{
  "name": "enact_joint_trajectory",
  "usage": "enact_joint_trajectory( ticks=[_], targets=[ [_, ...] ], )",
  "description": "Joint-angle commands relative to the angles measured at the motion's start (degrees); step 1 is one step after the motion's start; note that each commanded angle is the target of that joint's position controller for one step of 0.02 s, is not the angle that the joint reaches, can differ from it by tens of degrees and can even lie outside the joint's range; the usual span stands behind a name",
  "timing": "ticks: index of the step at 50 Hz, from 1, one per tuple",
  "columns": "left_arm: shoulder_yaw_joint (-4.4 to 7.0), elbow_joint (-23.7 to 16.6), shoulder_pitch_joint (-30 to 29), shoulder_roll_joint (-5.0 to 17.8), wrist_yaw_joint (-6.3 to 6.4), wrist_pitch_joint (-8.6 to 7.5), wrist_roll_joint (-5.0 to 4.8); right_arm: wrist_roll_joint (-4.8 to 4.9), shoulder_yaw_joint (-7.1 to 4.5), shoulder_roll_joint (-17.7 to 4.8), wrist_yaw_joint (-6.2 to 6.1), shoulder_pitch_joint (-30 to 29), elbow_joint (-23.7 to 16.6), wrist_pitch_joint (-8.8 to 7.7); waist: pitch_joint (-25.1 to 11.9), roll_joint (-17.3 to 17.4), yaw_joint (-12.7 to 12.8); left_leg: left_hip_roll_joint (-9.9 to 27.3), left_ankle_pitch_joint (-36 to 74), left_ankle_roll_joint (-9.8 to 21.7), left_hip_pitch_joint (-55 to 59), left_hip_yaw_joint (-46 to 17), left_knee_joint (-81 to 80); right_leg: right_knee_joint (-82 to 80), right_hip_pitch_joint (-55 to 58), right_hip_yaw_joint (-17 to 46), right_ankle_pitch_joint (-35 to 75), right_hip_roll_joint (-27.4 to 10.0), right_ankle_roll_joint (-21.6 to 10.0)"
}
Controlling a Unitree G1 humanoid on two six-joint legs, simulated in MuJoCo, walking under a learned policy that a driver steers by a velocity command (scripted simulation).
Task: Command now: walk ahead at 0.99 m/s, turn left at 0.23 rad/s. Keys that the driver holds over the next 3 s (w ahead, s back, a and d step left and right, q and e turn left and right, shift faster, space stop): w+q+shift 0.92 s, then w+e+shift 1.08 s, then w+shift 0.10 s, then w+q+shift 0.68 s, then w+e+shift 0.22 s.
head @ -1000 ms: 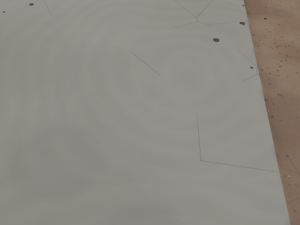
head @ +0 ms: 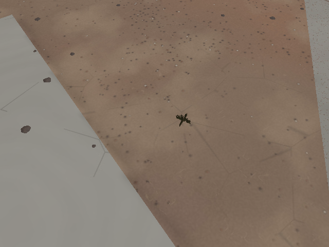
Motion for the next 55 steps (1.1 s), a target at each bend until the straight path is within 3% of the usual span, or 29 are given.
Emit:
enact_joint_trajectory(
  ticks=[1,5,8,10,15,17,18,19,20,21,22,23,25,27,32,34,35,36,38,39,40,41,42,44,47,48,50,52,55],
  targets=[
    [0.29,-10.4,-11.5,5.1,-1.01,-4.58,1.00,-1.15,-1.57,-5.1,0.57,13.7,0.8,0.30,-3.9,-0.1,-3.9,15.8,-11.5,12.7,28.3,-35.3,-19.4,0.4,-30.1,1.9,2.9,-6.1,-0.4],
    [-0.30,-11.1,-11.1,3.6,-0.99,-4.88,2.15,1.25,-1.07,-4.1,-0.18,11.3,1.9,0.76,1.1,2.8,1.2,13.2,-4.6,14.6,16.1,-29.8,-23.1,-17.2,-25.8,0.2,1.9,-7.9,4.0],
    [-1.16,-14.1,-20.3,1.9,-1.56,-5.66,2.53,1.70,-2.25,-7.0,-1.92,9.8,2.1,1.11,5.1,2.7,-1.0,8.1,-1.9,10.9,-1.1,-20.9,-24.8,-35.4,-11.3,-3.1,25.6,-5.5,6.6],
    [-0.10,-14.4,-20.8,3.2,-1.66,-5.46,2.05,2.26,-2.67,-7.3,-2.56,12.8,3.3,1.37,2.3,4.5,-1.9,8.3,-6.7,7.9,-3.0,-21.9,-22.4,-39.8,-2.1,-0.4,39.2,-4.9,7.7],
    [2.36,-16.0,-24.2,6.1,-0.91,-5.38,-0.59,2.58,-3.08,-5.5,-3.23,17.8,5.9,3.71,3.0,4.8,-4.0,9.1,-4.7,5.1,12.9,-26.9,-9.5,-48.7,-5.6,2.3,28.3,-5.8,7.9],
    [4.99,-13.7,-9.7,9.4,-0.55,-5.72,-1.09,1.00,-3.28,-6.9,-2.60,16.7,5.5,4.60,-7.9,4.6,4.3,6.3,10.2,2.3,12.7,-23.7,10.3,-45.3,10.3,0.0,23.0,-7.2,6.0],
    [5.40,-11.4,4.3,10.3,0.11,-4.94,-0.99,-0.37,-1.76,-2.6,-1.98,15.6,3.9,4.51,-17.8,1.1,10.1,4.7,-0.3,1.2,-1.0,-20.9,29.9,-36.6,30.7,5.3,13.6,-13.9,4.8],
    [5.23,-10.6,8.7,14.1,-0.10,-3.92,0.93,-0.20,0.96,7.1,-1.89,26.5,4.7,3.75,-24.4,-21.3,4.4,-0.1,-32.0,-0.4,-17.3,-16.7,53.7,-33.5,45.6,21.1,26.3,-24.8,1.0],
    [6.65,-8.4,10.2,17.5,-1.25,-3.10,0.24,4.43,1.83,3.1,-2.59,27.1,0.6,2.75,-29.5,-32.5,3.8,4.0,-22.4,-1.0,-27.0,-11.4,60.9,-52.0,45.3,49.9,-6.0,-34.9,-6.3],
    [5.47,-9.2,6.4,10.4,-0.87,-2.59,0.61,4.75,0.96,-1.0,-3.71,17.1,1.4,3.01,-16.6,-14.8,6.8,7.4,-16.0,-1.6,-30.8,-9.3,62.3,-57.8,36.1,44.1,-19.2,-29.7,-5.9],
    [4.53,-8.4,2.8,7.4,-0.56,-2.22,1.28,3.05,0.48,-3.0,-3.77,7.7,-0.3,3.24,-5.4,-3.4,7.6,8.9,-11.3,-1.4,-31.7,-6.4,61.1,-58.6,25.8,32.3,-8.4,-26.5,-4.0],
    [4.02,-7.8,0.6,6.4,-0.53,-2.34,2.35,1.89,0.73,-1.5,-3.38,5.8,-1.1,3.89,-2.2,0.2,5.6,11.1,-9.4,-1.5,-29.2,-6.9,61.7,-57.3,18.4,25.6,5.0,-25.4,-4.2],
    [2.85,-4.6,-1.5,1.2,-0.48,-2.57,2.51,2.05,0.51,0.8,-1.89,5.0,-2.5,5.24,-0.5,-2.6,1.9,14.2,-9.3,-0.3,-27.0,-7.5,59.4,-55.0,12.0,10.5,20.4,-20.1,-2.1],
    [2.19,-2.5,-1.9,-0.9,-0.59,-2.53,1.32,2.71,1.36,3.4,-0.63,3.5,-5.3,6.50,0.0,-4.1,-0.1,15.9,-10.7,0.3,-29.8,-6.6,58.7,-55.5,8.9,3.8,26.6,-19.9,-0.9],
    [2.84,-1.5,-4.5,5.5,1.09,-2.70,1.32,1.00,2.71,2.3,1.05,-7.0,-11.4,5.77,5.2,1.6,-1.1,14.2,0.3,-0.1,-25.2,0.1,39.4,-64.0,0.0,-11.5,39.0,-16.8,1.7],
    [3.15,-0.9,-1.1,9.2,1.86,-2.58,1.50,0.94,2.56,1.7,2.09,-11.0,-12.6,4.87,3.1,3.3,-0.1,9.7,4.1,2.1,-15.4,6.8,26.6,-62.5,1.8,-16.0,61.4,-15.1,4.4],
    [2.70,-0.3,1.8,9.0,2.68,-2.38,2.22,1.36,1.27,-0.8,2.19,-11.4,-12.4,4.86,-1.6,1.7,-0.2,5.7,9.3,3.4,-8.8,8.9,25.5,-59.3,6.5,-16.7,79.6,-14.7,6.0],
    [3.77,-0.4,3.0,13.8,3.31,-2.14,1.84,1.93,1.32,-0.2,2.76,-10.7,-12.7,4.85,-1.3,-4.4,-1.9,4.8,5.6,3.5,-9.2,9.6,22.2,-54.1,10.5,-17.3,92.1,-17.1,6.8],
    [4.64,-2.3,-1.2,15.7,3.62,-0.56,2.47,2.10,-1.48,-6.1,2.55,4.1,-9.2,5.74,-6.5,-9.3,-10.1,1.8,-0.1,6.0,4.2,9.4,19.6,-36.5,12.5,-16.6,106.1,-19.0,6.7],
    [5.12,-4.4,-5.0,16.1,3.31,-0.18,2.44,2.08,-4.17,-11.3,1.95,18.3,-4.7,5.68,-11.9,-6.1,-17.2,2.1,4.2,9.6,24.3,5.4,10.8,-18.7,3.1,-15.1,99.5,-17.7,6.7],
    [2.97,-7.3,-2.8,7.3,2.35,-1.80,1.41,2.00,-5.24,-14.7,1.38,25.7,0.1,5.31,-12.7,16.4,-16.3,6.6,13.4,16.8,49.9,-4.6,3.8,12.4,-23.9,-13.0,26.7,-6.2,10.3],
    [1.11,-11.6,-3.3,6.3,0.92,-4.47,-0.74,-0.38,-4.91,-13.7,-0.30,19.4,-2.8,4.96,-22.6,25.2,-10.9,17.4,-11.0,24.2,53.5,-35.0,-8.0,20.6,-34.3,-3.3,-2.0,-0.6,8.2],
    [1.48,-13.0,-7.9,9.4,-0.01,-6.17,-0.28,-1.12,-4.05,-11.5,-0.75,15.4,-5.4,4.10,-17.6,15.1,-10.0,17.9,-19.0,21.1,43.1,-43.5,-15.6,14.1,-32.2,1.1,0.2,-3.5,4.2],
    [1.64,-13.0,-11.2,7.7,-0.14,-6.31,-0.21,-1.16,-3.37,-8.1,0.10,8.7,-4.6,2.33,-2.4,-3.0,-2.3,14.6,-14.3,19.3,21.8,-39.1,-16.7,3.3,-27.8,2.0,1.6,-5.5,3.7],
    [2.01,-10.7,-5.5,5.7,-0.81,-3.58,0.08,-0.45,-1.24,-1.9,-1.22,-0.6,-5.4,2.55,1.3,2.2,4.5,8.2,-8.9,15.7,3.4,-22.8,-15.8,-11.0,-16.4,-0.9,1.0,-9.0,7.3],
    [1.51,-10.6,-6.4,4.3,-1.00,-3.01,1.00,-0.02,-0.79,-0.8,-1.86,-1.0,-4.7,2.63,1.6,2.2,4.3,6.8,-6.7,14.6,-1.9,-17.9,-16.0,-16.7,-12.2,-4.6,5.7,-8.6,8.4],
    [-0.20,-12.3,-10.7,-0.5,-1.76,-2.30,1.99,0.69,-1.73,-3.0,-2.89,1.3,-2.0,2.49,1.2,5.1,1.7,4.4,-8.9,12.0,-8.2,-10.9,-15.5,-29.9,-3.4,-8.3,21.2,-8.2,9.5],
    [0.15,-12.7,-13.5,0.5,-1.94,-1.65,0.16,-0.08,-2.31,-4.7,-2.29,4.1,-0.1,1.29,-0.2,6.3,-1.3,6.1,-12.0,11.1,-5.4,-10.1,-15.0,-34.5,-1.4,-8.8,31.2,-8.0,9.7],
    [1.19,-13.6,-17.9,4.2,-1.63,-1.22,-1.76,-0.11,-2.05,-4.1,-1.06,6.4,1.9,0.23,1.7,7.6,-3.8,10.8,-8.5,10.9,8.1,-10.1,-12.6,-38.3,-10.5,-7.9,28.1,-10.9,7.7]
  ],
)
